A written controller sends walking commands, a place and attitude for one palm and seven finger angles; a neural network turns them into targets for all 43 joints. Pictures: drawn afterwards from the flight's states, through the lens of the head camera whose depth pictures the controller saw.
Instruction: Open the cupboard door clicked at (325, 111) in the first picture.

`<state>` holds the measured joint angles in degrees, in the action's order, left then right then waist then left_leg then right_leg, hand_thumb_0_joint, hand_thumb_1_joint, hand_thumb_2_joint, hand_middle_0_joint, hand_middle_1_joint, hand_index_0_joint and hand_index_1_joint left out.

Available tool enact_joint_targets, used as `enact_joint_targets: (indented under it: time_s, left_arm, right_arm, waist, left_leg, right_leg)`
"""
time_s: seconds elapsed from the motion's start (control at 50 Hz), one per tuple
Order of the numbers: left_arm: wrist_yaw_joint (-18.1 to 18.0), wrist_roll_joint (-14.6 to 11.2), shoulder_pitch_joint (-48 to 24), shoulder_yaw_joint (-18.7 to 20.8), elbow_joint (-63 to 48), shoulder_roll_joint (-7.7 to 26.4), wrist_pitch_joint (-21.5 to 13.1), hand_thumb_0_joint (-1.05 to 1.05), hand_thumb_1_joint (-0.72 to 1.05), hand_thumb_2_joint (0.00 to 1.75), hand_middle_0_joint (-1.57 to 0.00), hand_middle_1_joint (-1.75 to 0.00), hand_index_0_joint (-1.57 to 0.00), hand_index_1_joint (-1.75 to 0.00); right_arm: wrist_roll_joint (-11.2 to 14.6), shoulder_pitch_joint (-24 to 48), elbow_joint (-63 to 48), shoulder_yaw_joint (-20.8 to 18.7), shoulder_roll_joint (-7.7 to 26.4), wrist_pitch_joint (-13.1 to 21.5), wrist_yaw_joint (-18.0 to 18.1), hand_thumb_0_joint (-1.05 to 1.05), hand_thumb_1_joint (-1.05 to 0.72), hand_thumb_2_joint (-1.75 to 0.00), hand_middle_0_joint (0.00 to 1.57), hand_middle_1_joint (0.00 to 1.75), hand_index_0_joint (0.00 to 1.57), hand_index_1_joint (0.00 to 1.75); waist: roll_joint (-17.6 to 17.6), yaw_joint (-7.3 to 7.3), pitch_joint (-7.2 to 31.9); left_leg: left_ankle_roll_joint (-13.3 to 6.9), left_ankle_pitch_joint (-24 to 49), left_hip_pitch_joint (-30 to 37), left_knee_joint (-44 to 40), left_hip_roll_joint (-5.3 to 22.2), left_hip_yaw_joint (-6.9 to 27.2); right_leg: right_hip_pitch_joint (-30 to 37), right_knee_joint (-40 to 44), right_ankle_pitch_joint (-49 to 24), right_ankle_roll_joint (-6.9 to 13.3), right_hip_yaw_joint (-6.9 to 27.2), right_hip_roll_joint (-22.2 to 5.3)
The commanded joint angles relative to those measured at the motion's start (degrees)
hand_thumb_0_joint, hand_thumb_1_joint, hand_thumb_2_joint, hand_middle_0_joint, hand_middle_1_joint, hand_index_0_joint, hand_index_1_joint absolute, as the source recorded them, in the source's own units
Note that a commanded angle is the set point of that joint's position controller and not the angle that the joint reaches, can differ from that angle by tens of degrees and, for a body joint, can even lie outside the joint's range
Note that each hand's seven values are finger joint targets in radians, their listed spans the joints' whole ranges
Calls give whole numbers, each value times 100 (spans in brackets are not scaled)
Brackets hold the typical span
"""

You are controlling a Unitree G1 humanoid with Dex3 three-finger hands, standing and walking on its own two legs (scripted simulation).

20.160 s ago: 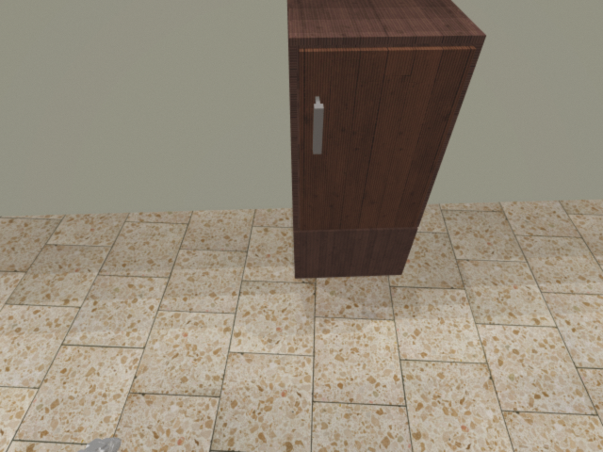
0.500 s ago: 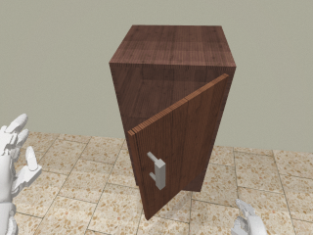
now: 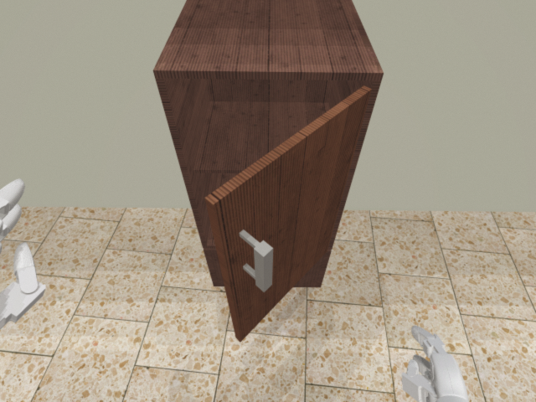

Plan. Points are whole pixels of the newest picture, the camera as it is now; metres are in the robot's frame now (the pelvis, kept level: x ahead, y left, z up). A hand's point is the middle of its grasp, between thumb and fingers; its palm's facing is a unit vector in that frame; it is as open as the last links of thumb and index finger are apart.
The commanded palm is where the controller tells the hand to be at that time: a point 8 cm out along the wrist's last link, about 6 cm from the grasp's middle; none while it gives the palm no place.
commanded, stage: step back with the hand held close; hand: left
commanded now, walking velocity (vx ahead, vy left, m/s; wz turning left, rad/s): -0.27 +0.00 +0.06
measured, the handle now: (255, 260) +0.35 +0.05 -0.03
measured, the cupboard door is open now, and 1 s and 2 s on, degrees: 47 47 47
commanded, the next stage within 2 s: stop stepping back and stand still in 0.72 s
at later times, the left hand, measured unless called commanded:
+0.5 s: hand out of the picture +0.10 +0.28 +0.16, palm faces +0.50 -0.70 -0.51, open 7.4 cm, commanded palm +0.03 +0.32 +0.18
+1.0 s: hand out of the picture -0.01 +0.28 +0.18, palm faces +0.53 -0.73 -0.43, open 7.4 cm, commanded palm -0.07 +0.31 +0.18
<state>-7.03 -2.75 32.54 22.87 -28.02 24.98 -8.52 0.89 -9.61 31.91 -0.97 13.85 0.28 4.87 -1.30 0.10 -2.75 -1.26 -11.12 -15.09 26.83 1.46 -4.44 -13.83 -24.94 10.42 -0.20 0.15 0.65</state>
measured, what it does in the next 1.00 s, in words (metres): walks backwards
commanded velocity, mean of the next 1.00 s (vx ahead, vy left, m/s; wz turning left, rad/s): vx -0.24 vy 0.00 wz -0.04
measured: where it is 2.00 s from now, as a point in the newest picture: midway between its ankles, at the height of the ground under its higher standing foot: outside the picture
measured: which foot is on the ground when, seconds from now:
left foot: down 0.00-1.00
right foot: down 0.00-0.74, up 0.76-1.00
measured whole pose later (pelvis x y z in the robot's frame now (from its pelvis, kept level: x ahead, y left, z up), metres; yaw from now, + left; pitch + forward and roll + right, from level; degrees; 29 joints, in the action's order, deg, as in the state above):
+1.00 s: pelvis -0.19 +0.00 -0.01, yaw +5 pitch +1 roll -4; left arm -10.1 -3.2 30.6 26.7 -33.4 25.2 -12.9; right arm -0.8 -11.5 36.4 0.6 7.8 9.9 2.5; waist 0.1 1.3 -0.8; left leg -1.2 -3.3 -28.8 24.8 5.6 -5.5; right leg -8.3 -37.6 31.7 1.4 -3.0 3.0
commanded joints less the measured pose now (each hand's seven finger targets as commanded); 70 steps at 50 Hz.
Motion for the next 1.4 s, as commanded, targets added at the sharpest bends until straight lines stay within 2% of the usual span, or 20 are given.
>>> enact_joint_targets:
  time_s: [0.0, 0.1, 0.26, 0.48, 0.6, 0.64, 0.68, 0.72, 0.74, 0.78, 0.94, 0.98, 1.0, 1.02, 1.06, 1.14, 1.22, 1.3, 1.34, 1.38]
  left_arm:
    - [-219, 9, 26, 856, -1188, 883, -445, 0, 90, 90, -20, -30, -20, -30]
    - [-259, 108, -142, 911, -1212, 834, -601, 0, 90, 90, -20, -30, -20, -30]
    - [-324, 185, -538, 853, -1353, 756, -771, 0, 90, 90, -20, -30, -20, -30]
    - [-266, 244, -433, 1206, -1405, 819, -948, 0, 90, 90, -20, -30, -20, -30]
    - [-330, 126, -662, 1000, -1521, 981, -899, 0, 90, 90, -20, -30, -20, -30]
    - [-379, 128, -710, 988, -1558, 1051, -897, 0, 90, 90, -20, -30, -20, -30]
    - [-375, 96, -791, 1010, -1662, 1063, -907, 0, 90, 90, -20, -30, -20, -30]
    - [-417, 221, -754, 1280, -1867, 1061, -1100, 0, 90, 90, -20, -30, -20, -30]
    - [-431, 216, -757, 1491, -1924, 1180, -1105, 0, 90, 90, -20, -30, -20, -30]
    - [-417, 37, -470, 1416, -1806, 1123, -1068, 0, 90, 90, -20, -30, -20, -30]
    - [-361, -58, -541, 751, -1774, 811, -791, 0, 90, 90, -20, -30, -20, -30]
    - [-309, -7, -516, 878, -1740, 1097, -749, 0, 90, 90, -20, -30, -20, -30]
    - [-339, -38, -589, 1115, -1780, 1419, -792, 0, 90, 90, -20, -30, -20, -30]
    - [-417, -20, -772, 1354, -1833, 1666, -852, 0, 90, 90, -20, -30, -20, -30]
    - [-314, -58, -741, 785, -1112, 914, -600, 0, 90, 90, -20, -30, -20, -30]
    - [-268, 18, -1019, 716, -770, 897, -551, 0, 90, 90, -20, -30, -20, -30]
    - [-266, -9, -804, 840, -1253, 1066, -662, 0, 90, 90, -20, -30, -20, -30]
    - [-325, 47, 38, 808, -1447, 839, -585, 0, 90, 90, -20, -30, -20, -30]
    - [-330, 86, 297, 930, -1365, 966, -578, 0, 90, 90, -20, -30, -20, -30]
    - [-359, 57, -114, 1131, -1339, 1235, -607, 0, 90, 90, -20, -30, -20, -30]
  right_arm:
    - [-22, 514, -990, -226, 642, 351, 63, 0, -90, -90, 20, 30, 20, 30]
    - [-30, 425, -1001, -222, 685, 519, 65, 0, -90, -90, 20, 30, 20, 30]
    - [-103, 281, -852, -213, 670, 787, 81, 0, -90, -90, 20, 30, 20, 30]
    - [-120, 327, -780, -287, 673, 944, 10, 0, -90, -90, 20, 30, 20, 30]
    - [-147, 88, -459, -319, 448, 787, -136, 0, -90, -90, 20, 30, 20, 30]
    - [-149, 84, -361, -313, 402, 665, -158, 0, -90, -90, 20, 30, 20, 30]
    - [-127, 172, -472, -270, 484, 646, -96, 0, -90, -90, 20, 30, 20, 30]
    - [-219, 591, -581, -342, 754, 798, 39, 0, -90, -90, 20, 30, 20, 30]
    - [-278, 361, -492, -342, 436, 947, 44, 0, -90, -90, 20, 30, 20, 30]
    - [-181, 442, -306, -555, 484, 1130, -104, 0, -90, -90, 20, 30, 20, 30]
    - [-182, 141, -333, -192, 423, 1272, -118, 0, -90, -90, 20, 30, 20, 30]
    - [-181, 53, -292, -176, 365, 1185, -149, 0, -90, -90, 20, 30, 20, 30]
    - [-244, 176, -261, -131, 375, 1101, -152, 0, -90, -90, 20, 30, 20, 30]
    - [-330, 262, -211, -36, 372, 1076, -168, 0, -90, -90, 20, 30, 20, 30]
    - [-108, 96, -259, -126, 413, 1063, -91, 0, -90, -90, 20, 30, 20, 30]
    - [-74, 195, -238, -78, 520, 1080, 56, 0, -90, -90, 20, 30, 20, 30]
    - [-165, 217, -323, -47, 468, 1175, 86, 0, -90, -90, 20, 30, 20, 30]
    - [-183, 237, -418, -107, 516, 1172, -13, 0, -90, -90, 20, 30, 20, 30]
    - [-198, 245, -509, -131, 458, 1029, -8, 0, -90, -90, 20, 30, 20, 30]
    - [-176, 167, -443, -209, 454, 921, -49, 0, -90, -90, 20, 30, 20, 30]
  waist:
    - [-354, 66, 885]
    - [-402, 26, 552]
    - [-227, -35, 442]
    - [-500, 13, 646]
    - [1363, -143, 783]
    - [1427, -178, 835]
    - [728, -209, 440]
    - [-2341, -88, 400]
    - [-1931, -132, 878]
    - [-680, 42, 1321]
    - [-1503, 5, 999]
    - [-224, -49, 918]
    - [700, -4, 817]
    - [481, 12, 1030]
    - [1359, -48, 677]
    - [-143, -156, 329]
    - [-1347, -126, 629]
    - [-1262, -2, 617]
    - [-605, -19, 528]
    - [1287, 54, 272]
  left_leg:
    - [-140, 106, -550, -657, 428, 613]
    - [-320, -1910, -1776, -954, 555, 871]
    - [-280, -2487, -1781, -529, 428, 1006]
    - [-531, -3207, -3106, -690, 832, 1236]
    - [159, -1627, -233, 2388, -277, 284]
    - [166, -1457, 408, 2558, -257, 372]
    - [14, -1685, 191, 722, -58, 671]
    - [-809, -3707, -2753, -1860, 1937, 2794]
    - [-982, -3296, -2946, -2232, 2328, 3127]
    - [-754, -1469, -984, -1172, 1970, 1947]
    - [260, -2395, -48, -1817, 923, 634]
    - [424, -933, 547, 320, 117, -242]
    - [349, -389, 648, 1887, 71, 65]
    - [295, -419, 230, 2277, 166, 305]
    - [253, -339, -568, 2062, 59, 559]
    - [-6, 357, 624, -72, 163, 523]
    - [-522, -1833, 448, -1760, 1335, 2603]
    - [-264, -2619, -995, -1706, 869, 1220]
    - [-4, -2163, -1502, -316, 285, 604]
    - [185, -1309, -2154, 2859, -164, 387]
  right_leg:
    - [704, -182, -949, -35, 264, -170]
    - [960, -480, -52, -55, 361, -95]
    - [193, -197, 1184, 47, 626, -185]
    - [1083, -1649, 155, 11, 793, 208]
    - [-2261, 968, 2065, 702, 2434, -1347]
    - [-2642, 1088, 1913, 686, 1978, -1390]
    - [-2459, 363, 1695, 319, 1368, -786]
    - [-227, -3074, 1365, -167, 244, 506]
    - [132, -4932, 1582, -156, 388, 652]
    - [-989, -5117, 1907, -89, 460, 507]
    - [457, -212, 2295, 190, -880, 591]
    - [-276, 1346, 1508, 688, 342, -364]
    - [-1308, 1747, 1458, 1031, 1603, -1370]
    - [-1138, 1628, 534, 1264, 1836, -1884]
    - [-336, 956, 292, 953, 1432, -1314]
    - [-426, -105, -462, 217, 469, -506]
    - [-626, -1708, 1852, 11, -122, 164]
    - [942, -681, 1652, 171, -617, 203]
    - [1197, 364, 1656, 414, 83, -182]
    - [156, 1785, 3145, 1276, 3036, -2096]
